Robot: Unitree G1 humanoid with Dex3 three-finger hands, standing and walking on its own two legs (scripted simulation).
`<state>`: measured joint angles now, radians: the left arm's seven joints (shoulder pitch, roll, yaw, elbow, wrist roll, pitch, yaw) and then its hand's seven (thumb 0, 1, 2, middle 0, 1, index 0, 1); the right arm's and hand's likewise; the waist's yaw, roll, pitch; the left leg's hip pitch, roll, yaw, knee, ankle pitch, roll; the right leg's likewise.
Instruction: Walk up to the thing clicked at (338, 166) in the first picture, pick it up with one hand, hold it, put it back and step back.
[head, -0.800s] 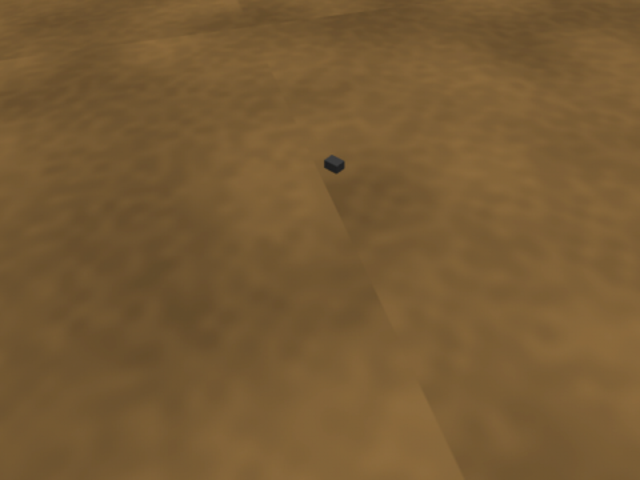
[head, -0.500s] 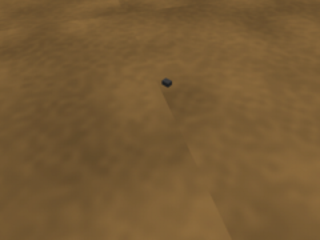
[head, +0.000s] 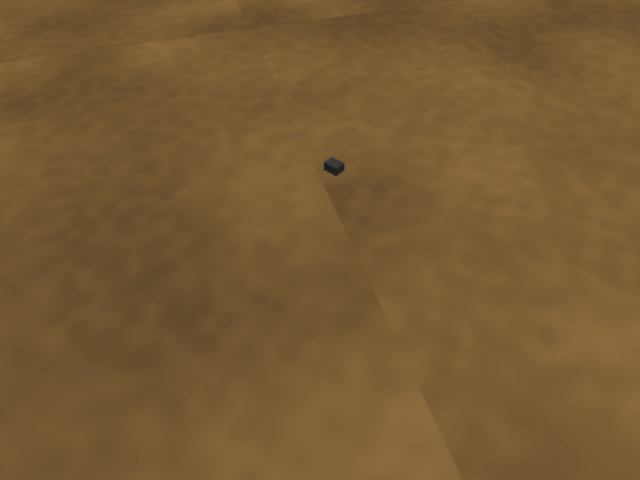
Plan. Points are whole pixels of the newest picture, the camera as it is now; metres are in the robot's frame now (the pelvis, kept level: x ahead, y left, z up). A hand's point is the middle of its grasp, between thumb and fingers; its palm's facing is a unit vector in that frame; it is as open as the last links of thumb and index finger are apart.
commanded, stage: stand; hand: left
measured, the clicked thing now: (334, 166) +1.73 -0.02 -0.76
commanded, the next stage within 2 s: walk up in 0.32 s
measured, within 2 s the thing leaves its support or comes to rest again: neither
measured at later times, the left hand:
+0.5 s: hand out of the picture +0.10 +0.27 -0.15, palm faces -0.18 -0.91 -0.38, open 7.4 cm
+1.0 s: hand (207, 364) +0.35 +0.23 -0.15, palm faces -0.32 -0.85 -0.43, open 7.4 cm
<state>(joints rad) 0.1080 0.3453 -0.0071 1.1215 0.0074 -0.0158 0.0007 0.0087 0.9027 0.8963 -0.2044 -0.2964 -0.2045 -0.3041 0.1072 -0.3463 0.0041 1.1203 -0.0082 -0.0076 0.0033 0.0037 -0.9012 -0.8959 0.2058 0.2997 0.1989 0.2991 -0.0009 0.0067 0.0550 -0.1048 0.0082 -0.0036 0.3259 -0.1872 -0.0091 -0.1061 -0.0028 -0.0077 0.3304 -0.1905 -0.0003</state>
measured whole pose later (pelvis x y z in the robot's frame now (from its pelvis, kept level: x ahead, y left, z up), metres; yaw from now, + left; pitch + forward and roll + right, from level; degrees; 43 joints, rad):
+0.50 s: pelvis +0.02 +0.00 -0.01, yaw -8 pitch +0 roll +1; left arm 0.23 0.38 0.05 1.07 0.03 0.00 -0.05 0.01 0.90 0.90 -0.21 -0.30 -0.21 -0.30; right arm 0.14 -0.40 -0.09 0.95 -0.04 -0.04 0.06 0.00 -0.90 -0.90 0.21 0.30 0.20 0.30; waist -0.02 0.03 0.03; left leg -0.13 0.04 0.13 0.44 -0.30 0.02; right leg -0.34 -0.02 0.01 0.74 -0.43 -0.02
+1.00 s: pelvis +0.24 -0.04 -0.02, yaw -21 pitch -2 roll -3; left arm 0.37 0.39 0.05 0.93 0.00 -0.10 -0.02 0.01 0.90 0.90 -0.21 -0.30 -0.21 -0.31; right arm 0.17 -0.46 -0.10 0.84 -0.05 0.01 0.14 0.01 -0.90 -0.90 0.21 0.30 0.20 0.30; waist 0.02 0.10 0.06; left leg -0.60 0.16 -0.05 0.75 -0.12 -0.02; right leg -0.03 0.00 0.04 0.43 -0.37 0.03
